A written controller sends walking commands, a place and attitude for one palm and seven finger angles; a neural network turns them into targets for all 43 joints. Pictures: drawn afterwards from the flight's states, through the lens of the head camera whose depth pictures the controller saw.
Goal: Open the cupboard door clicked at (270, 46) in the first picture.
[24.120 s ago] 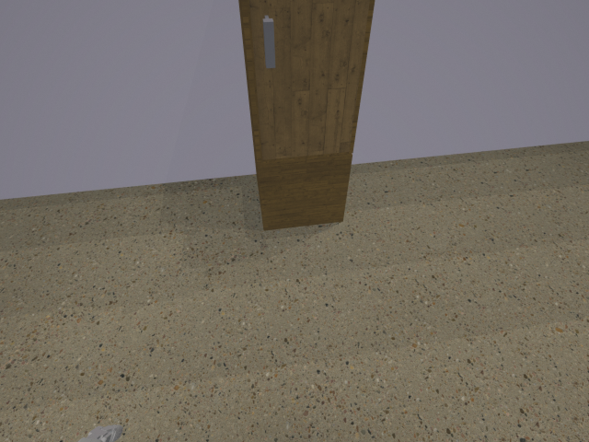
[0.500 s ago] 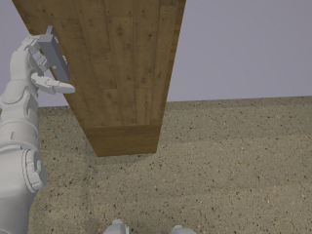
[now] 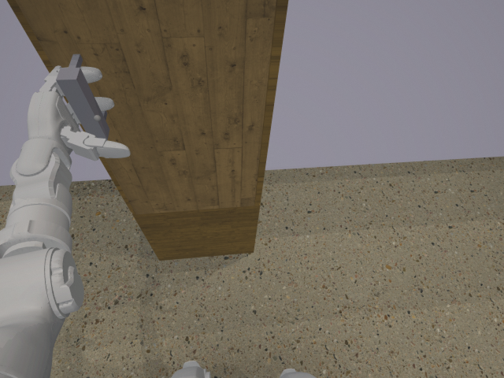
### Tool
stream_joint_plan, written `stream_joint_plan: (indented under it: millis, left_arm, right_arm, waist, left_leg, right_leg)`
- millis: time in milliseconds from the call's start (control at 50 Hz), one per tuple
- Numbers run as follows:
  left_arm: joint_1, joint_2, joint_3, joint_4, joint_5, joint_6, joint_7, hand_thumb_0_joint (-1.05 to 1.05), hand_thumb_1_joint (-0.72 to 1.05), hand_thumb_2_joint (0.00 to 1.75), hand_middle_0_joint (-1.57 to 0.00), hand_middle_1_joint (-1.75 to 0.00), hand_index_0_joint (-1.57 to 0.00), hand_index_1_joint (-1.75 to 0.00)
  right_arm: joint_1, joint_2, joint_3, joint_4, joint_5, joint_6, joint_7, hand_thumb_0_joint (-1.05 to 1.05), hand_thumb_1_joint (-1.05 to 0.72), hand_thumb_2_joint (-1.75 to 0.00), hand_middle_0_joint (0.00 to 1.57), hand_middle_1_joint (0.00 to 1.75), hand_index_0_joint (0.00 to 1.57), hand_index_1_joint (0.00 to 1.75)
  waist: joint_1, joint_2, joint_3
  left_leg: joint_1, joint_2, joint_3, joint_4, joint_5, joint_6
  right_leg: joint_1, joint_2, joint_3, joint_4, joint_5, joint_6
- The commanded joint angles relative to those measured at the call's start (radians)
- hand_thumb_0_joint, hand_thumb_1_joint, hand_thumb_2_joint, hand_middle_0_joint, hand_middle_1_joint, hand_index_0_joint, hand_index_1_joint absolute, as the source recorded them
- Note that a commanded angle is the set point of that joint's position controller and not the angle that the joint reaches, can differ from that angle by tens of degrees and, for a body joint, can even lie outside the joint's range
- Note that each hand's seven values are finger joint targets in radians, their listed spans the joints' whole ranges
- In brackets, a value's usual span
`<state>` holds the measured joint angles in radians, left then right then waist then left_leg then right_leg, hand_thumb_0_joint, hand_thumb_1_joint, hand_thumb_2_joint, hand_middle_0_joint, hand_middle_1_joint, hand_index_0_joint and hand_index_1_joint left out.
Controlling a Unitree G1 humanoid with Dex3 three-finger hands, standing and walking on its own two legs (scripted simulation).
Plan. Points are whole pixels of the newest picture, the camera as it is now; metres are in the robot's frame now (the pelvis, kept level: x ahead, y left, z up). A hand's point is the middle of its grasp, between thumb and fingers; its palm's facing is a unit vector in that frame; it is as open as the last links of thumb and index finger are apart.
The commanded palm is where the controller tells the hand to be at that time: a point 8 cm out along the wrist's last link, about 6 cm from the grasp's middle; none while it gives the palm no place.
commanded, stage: slide the fingers in behind the handle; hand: left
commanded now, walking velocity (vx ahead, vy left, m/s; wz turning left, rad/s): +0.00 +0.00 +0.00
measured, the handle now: (88, 98) +0.54 +0.23 +0.12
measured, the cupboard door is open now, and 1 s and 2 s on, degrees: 0 1 50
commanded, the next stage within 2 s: close the thumb around the handle in 0.08 s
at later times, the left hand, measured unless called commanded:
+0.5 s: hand (96, 116) +0.49 +0.21 +0.13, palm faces +0.04 -1.00 -0.01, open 11.0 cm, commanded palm +0.47 +0.26 +0.12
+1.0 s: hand (97, 118) +0.49 +0.21 +0.13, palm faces +0.05 -1.00 +0.00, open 6.1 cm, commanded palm +0.46 +0.26 +0.12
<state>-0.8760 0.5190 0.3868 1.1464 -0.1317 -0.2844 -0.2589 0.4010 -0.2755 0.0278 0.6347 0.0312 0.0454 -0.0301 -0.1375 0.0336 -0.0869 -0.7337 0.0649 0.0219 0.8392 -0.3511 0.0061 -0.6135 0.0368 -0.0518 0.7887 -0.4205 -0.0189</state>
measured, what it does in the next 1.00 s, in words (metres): stands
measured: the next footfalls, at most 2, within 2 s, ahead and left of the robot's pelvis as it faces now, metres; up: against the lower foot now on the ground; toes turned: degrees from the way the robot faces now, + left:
none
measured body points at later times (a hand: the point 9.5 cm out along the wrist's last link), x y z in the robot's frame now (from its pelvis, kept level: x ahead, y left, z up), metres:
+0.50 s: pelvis +0.00 +0.00 +0.00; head +0.08 +0.01 +0.44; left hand +0.48 +0.27 +0.13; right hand +0.02 -0.26 -0.11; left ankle +0.03 +0.12 -0.70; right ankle -0.03 -0.11 -0.70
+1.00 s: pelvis +0.00 +0.01 +0.00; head +0.08 +0.02 +0.44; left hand +0.48 +0.26 +0.13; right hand +0.02 -0.26 -0.11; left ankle +0.03 +0.12 -0.70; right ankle -0.03 -0.11 -0.70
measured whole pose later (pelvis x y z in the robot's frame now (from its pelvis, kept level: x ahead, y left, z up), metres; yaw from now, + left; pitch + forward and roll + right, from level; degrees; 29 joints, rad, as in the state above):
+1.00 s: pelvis +0.00 +0.01 +0.00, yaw +0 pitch +14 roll -2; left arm -0.88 0.50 0.37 1.14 -0.13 -0.29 -0.24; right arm 0.39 -0.28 0.02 0.64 0.03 0.05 -0.03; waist -0.14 0.03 -0.08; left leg -0.74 0.06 0.02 0.84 -0.35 0.01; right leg -0.62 0.03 -0.05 0.79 -0.42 -0.01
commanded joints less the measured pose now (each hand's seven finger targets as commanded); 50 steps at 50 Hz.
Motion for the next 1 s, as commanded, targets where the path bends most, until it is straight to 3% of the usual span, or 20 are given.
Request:
stream_joint_plan:
  millis: [0,80,100,140,160,220,320,360,380,460,480,580,660,700,740,800,840,920,960,980]
  left_arm:
    - [-0.476,0.295,0.041,-0.213,-0.015,-0.064,-0.011,0.0,-0.5,0.3,-0.3,-1.2,-0.3,-1.2]
    - [-0.461,0.257,0.02,-0.254,-0.024,-0.082,-0.019,0.0,-0.5,0.3,-0.3,-1.2,-0.3,-1.2]
    - [-0.446,0.27,0.033,-0.243,-0.026,-0.082,-0.019,0.0,-0.5,0.3,-0.3,-1.2,-0.3,-1.2]
    - [-0.454,0.237,0.007,-0.237,-0.028,-0.077,-0.022,0.0,-0.5,0.3,-0.3,-1.2,-0.3,-1.2]
    - [-0.464,0.228,0.001,-0.227,-0.031,-0.075,-0.021,0.0,-0.5,0.3,-0.3,-1.2,-0.3,-1.2]
    - [-0.454,0.249,0.01,-0.195,-0.029,-0.051,-0.018,0.0,-0.33,0.37,-0.31,-1.22,-0.31,-1.22]
    - [-0.483,0.299,0.05,-0.247,-0.017,-0.073,-0.002,0.0,-0.05,0.49,-0.33,-1.25,-0.33,-1.25]
    - [-0.478,0.256,0.025,-0.26,-0.021,-0.085,-0.004,0.0,0.06,0.54,-0.34,-1.26,-0.34,-1.26]
    - [-0.46,0.267,0.039,-0.262,-0.018,-0.088,-0.003,0.0,0.12,0.56,-0.34,-1.27,-0.34,-1.27]
    - [-0.439,0.208,-0.003,-0.233,-0.025,-0.073,-0.009,0.0,0.34,0.66,-0.36,-1.29,-0.36,-1.29]
    - [-0.457,0.204,-0.01,-0.232,-0.023,-0.068,-0.008,0.0,0.4,0.68,-0.36,-1.3,-0.36,-1.3]
    - [-0.429,0.232,0.029,-0.255,-0.024,-0.063,0.009,0.0,0.68,0.8,-0.38,-1.33,-0.38,-1.33]
    - [-0.443,0.182,-0.015,-0.274,-0.02,-0.077,0.013,0.0,0.9,0.9,-0.4,-1.35,-0.4,-1.35]
    - [-0.423,0.221,0.019,-0.248,-0.017,-0.075,0.018,0.0,0.9,0.9,-0.4,-1.35,-0.4,-1.35]
    - [-0.454,0.197,-0.008,-0.253,-0.018,-0.074,0.016,0.0,0.9,0.9,-0.4,-1.35,-0.4,-1.35]
    - [-0.46,0.241,0.021,-0.225,-0.013,-0.074,0.015,0.0,0.9,0.9,-0.4,-1.35,-0.4,-1.35]
    - [-0.486,0.216,-0.008,-0.23,-0.008,-0.074,0.014,0.0,0.9,0.9,-0.4,-1.35,-0.4,-1.35]
    - [-0.453,0.233,0.012,-0.222,-0.009,-0.078,0.01,0.0,0.9,0.9,-0.4,-1.35,-0.4,-1.35]
    - [-0.489,0.21,-0.009,-0.235,-0.012,-0.083,0.01,0.0,0.9,0.9,-0.4,-1.35,-0.4,-1.35]
    - [-0.462,0.273,0.039,-0.227,-0.006,-0.086,0.012,0.0,0.9,0.9,-0.4,-1.35,-0.4,-1.35]
  right_arm:
    - [0.114,-0.174,-0.068,-0.062,-0.004,-0.025,-0.021,0.0,-0.9,-0.9,0.2,0.3,0.2,0.3]
    - [0.107,-0.166,-0.068,-0.068,-0.005,-0.028,-0.02,0.0,-0.9,-0.9,0.2,0.3,0.2,0.3]
    - [0.108,-0.169,-0.068,-0.066,-0.006,-0.026,-0.02,0.0,-0.9,-0.9,0.2,0.3,0.2,0.3]
    - [0.105,-0.169,-0.07,-0.062,-0.003,-0.024,-0.019,0.0,-0.9,-0.9,0.2,0.3,0.2,0.3]
    - [0.111,-0.17,-0.07,-0.058,-0.005,-0.024,-0.02,0.0,-0.9,-0.9,0.2,0.3,0.2,0.3]
    - [0.105,-0.174,-0.068,-0.061,-0.001,-0.02,-0.022,0.0,-0.9,-0.9,0.2,0.3,0.2,0.3]
    - [0.112,-0.175,-0.068,-0.065,-0.008,-0.022,-0.021,0.0,-0.9,-0.9,0.2,0.3,0.2,0.3]
    - [0.114,-0.169,-0.068,-0.064,-0.01,-0.024,-0.017,0.0,-0.9,-0.9,0.2,0.3,0.2,0.3]
    - [0.11,-0.17,-0.073,-0.064,-0.008,-0.024,-0.016,0.0,-0.9,-0.9,0.2,0.3,0.2,0.3]
    - [0.108,-0.169,-0.071,-0.064,-0.008,-0.018,-0.014,0.0,-0.9,-0.9,0.2,0.3,0.2,0.3]
    - [0.105,-0.17,-0.071,-0.061,-0.006,-0.017,-0.013,0.0,-0.9,-0.9,0.2,0.3,0.2,0.3]
    - [0.113,-0.171,-0.075,-0.064,-0.012,-0.017,-0.012,0.0,-0.9,-0.9,0.2,0.3,0.2,0.3]
    - [0.106,-0.165,-0.072,-0.064,-0.012,-0.017,-0.008,0.0,-0.9,-0.9,0.2,0.3,0.2,0.3]
    - [0.105,-0.171,-0.075,-0.063,-0.011,-0.017,-0.009,0.0,-0.9,-0.9,0.2,0.3,0.2,0.3]
    - [0.1,-0.169,-0.073,-0.065,-0.009,-0.018,-0.011,0.0,-0.9,-0.9,0.2,0.3,0.2,0.3]
    - [0.104,-0.174,-0.071,-0.058,-0.01,-0.018,-0.016,0.0,-0.9,-0.9,0.2,0.3,0.2,0.3]
    - [0.102,-0.171,-0.07,-0.058,-0.009,-0.021,-0.017,0.0,-0.9,-0.9,0.2,0.3,0.2,0.3]
    - [0.101,-0.173,-0.07,-0.063,-0.009,-0.022,-0.017,0.0,-0.9,-0.9,0.2,0.3,0.2,0.3]
    - [0.105,-0.169,-0.07,-0.056,-0.011,-0.025,-0.018,0.0,-0.9,-0.9,0.2,0.3,0.2,0.3]
    - [0.105,-0.177,-0.072,-0.058,-0.011,-0.023,-0.019,0.0,-0.9,-0.9,0.2,0.3,0.2,0.3]
  waist:
    - [-0.016,0.041,-0.372]
    - [-0.005,0.097,-0.429]
    - [-0.003,0.079,-0.422]
    - [-0.014,0.09,-0.402]
    - [-0.025,0.054,-0.388]
    - [-0.022,0.051,-0.359]
    - [-0.007,0.076,-0.426]
    - [-0.01,0.082,-0.435]
    - [-0.004,0.089,-0.455]
    - [-0.013,0.077,-0.395]
    - [-0.02,0.074,-0.382]
    - [0.003,0.06,-0.429]
    - [-0.01,0.079,-0.391]
    - [-0.003,0.049,-0.384]
    - [-0.015,0.056,-0.375]
    - [-0.011,0.048,-0.373]
    - [-0.021,0.072,-0.37]
    - [-0.008,0.069,-0.395]
    - [-0.021,0.069,-0.383]
    - [0.001,0.07,-0.408]
  left_leg:
    - [0.332,-0.051,-0.044,-0.058,0.264,0.045]
    - [0.388,-0.052,-0.043,-0.053,0.317,0.04]
    - [0.39,-0.049,-0.049,-0.052,0.32,0.039]
    - [0.396,-0.048,-0.048,-0.053,0.307,0.038]
    - [0.383,-0.048,-0.051,-0.052,0.307,0.042]
    - [0.347,-0.05,-0.044,-0.062,0.274,0.043]
    - [0.38,-0.048,-0.054,-0.057,0.319,0.038]
    - [0.41,-0.048,-0.058,-0.049,0.36,0.038]
    - [0.423,-0.046,-0.053,-0.045,0.367,0.036]
    - [0.414,-0.044,-0.06,-0.053,0.349,0.034]
    - [0.411,-0.042,-0.058,-0.056,0.335,0.034]
    - [0.426,-0.042,-0.063,-0.057,0.378,0.033]
    - [0.429,-0.042,-0.064,-0.057,0.364,0.032]
    - [0.409,-0.041,-0.062,-0.061,0.326,0.032]
    - [0.406,-0.042,-0.061,-0.067,0.306,0.033]
    - [0.388,-0.043,-0.065,-0.066,0.293,0.032]
    - [0.397,-0.042,-0.066,-0.069,0.283,0.031]
    - [0.4,-0.043,-0.064,-0.065,0.288,0.031]
    - [0.406,-0.043,-0.068,-0.06,0.295,0.033]
    - [0.4,-0.043,-0.066,-0.06,0.301,0.031]
  right_leg:
    - [0.058,0.019,0.04,-0.112,0.373,0.018]
    - [0.06,0.02,0.038,-0.102,0.404,0.013]
    - [0.056,0.022,0.034,-0.101,0.401,0.012]
    - [0.027,0.023,0.031,-0.107,0.377,0.013]
    - [0.034,0.024,0.029,-0.108,0.38,0.013]
    - [0.038,0.019,0.035,-0.117,0.368,0.017]
    - [0.055,0.019,0.033,-0.099,0.389,0.013]
    - [0.045,0.024,0.026,-0.091,0.408,0.009]
    - [0.044,0.025,0.029,-0.092,0.417,0.012]
    - [0.015,0.026,0.018,-0.099,0.382,0.007]
    - [0.002,0.026,0.018,-0.102,0.375,0.011]
    - [0.034,0.026,0.017,-0.093,0.406,0.009]
    - [0.008,0.027,0.013,-0.095,0.384,0.006]
    - [0.013,0.026,0.018,-0.101,0.361,0.008]
    - [0.006,0.025,0.018,-0.104,0.348,0.01]
    - [0.013,0.023,0.02,-0.102,0.337,0.009]
    - [-0.005,0.022,0.021,-0.105,0.321,0.009]
    - [0.006,0.022,0.022,-0.103,0.325,0.008]
    - [-0.006,0.023,0.02,-0.103,0.327,0.007]
    - [0.014,0.022,0.024,-0.097,0.337,0.008]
